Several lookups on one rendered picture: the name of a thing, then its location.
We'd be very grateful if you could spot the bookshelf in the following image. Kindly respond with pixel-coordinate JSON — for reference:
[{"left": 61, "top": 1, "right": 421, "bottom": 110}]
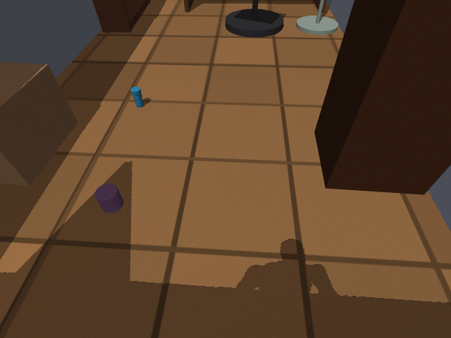
[{"left": 92, "top": 0, "right": 151, "bottom": 32}]

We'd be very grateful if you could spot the office chair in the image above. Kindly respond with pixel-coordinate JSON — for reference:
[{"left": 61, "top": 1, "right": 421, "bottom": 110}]
[{"left": 225, "top": 0, "right": 284, "bottom": 37}]

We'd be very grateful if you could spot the coat stand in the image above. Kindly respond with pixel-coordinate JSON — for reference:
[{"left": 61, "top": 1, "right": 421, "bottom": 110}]
[{"left": 296, "top": 0, "right": 338, "bottom": 35}]

